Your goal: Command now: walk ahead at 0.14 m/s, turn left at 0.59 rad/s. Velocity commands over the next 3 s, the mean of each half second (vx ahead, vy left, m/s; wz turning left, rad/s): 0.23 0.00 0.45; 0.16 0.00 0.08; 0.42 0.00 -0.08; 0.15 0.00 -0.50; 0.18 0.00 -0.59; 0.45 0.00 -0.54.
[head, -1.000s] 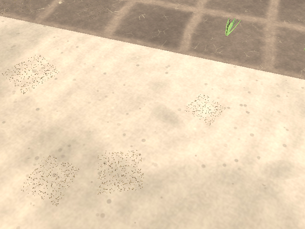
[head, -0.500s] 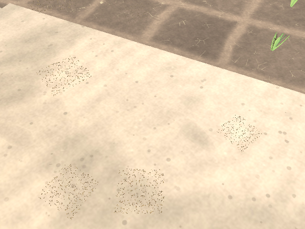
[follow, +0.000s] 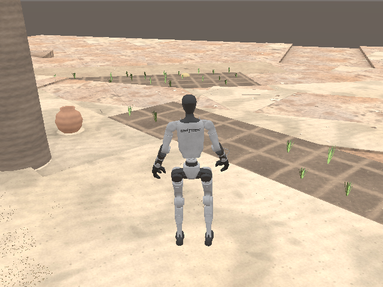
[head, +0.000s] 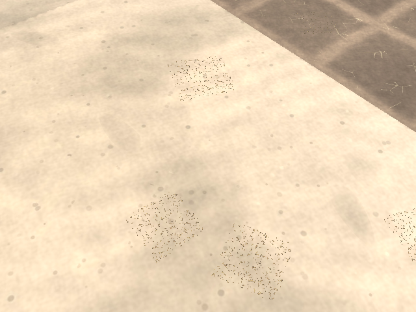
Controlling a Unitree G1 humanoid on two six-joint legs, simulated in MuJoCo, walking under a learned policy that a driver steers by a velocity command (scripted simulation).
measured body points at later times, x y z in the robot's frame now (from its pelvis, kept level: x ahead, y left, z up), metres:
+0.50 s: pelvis +0.14 -0.02 +0.00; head +0.16 -0.02 +0.45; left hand +0.26 +0.28 -0.08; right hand +0.28 -0.28 -0.11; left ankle +0.01 +0.10 -0.68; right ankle +0.22 -0.11 -0.73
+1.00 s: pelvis +0.24 +0.00 -0.01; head +0.24 +0.00 +0.44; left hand +0.28 +0.29 -0.12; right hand +0.39 -0.23 -0.12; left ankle +0.15 +0.13 -0.73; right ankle +0.22 -0.11 -0.73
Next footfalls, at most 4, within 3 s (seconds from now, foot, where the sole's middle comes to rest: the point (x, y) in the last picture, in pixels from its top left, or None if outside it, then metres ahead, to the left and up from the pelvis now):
0.40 right None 0.25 -0.10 -0.77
0.70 left None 0.19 0.14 -0.77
1.36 left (139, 283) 0.53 0.23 -0.77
1.86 right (211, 238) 0.69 0.01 -0.77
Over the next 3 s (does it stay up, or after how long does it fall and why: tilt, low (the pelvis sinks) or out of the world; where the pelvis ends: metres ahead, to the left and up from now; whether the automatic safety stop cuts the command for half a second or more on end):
stays up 0.83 -0.07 0.02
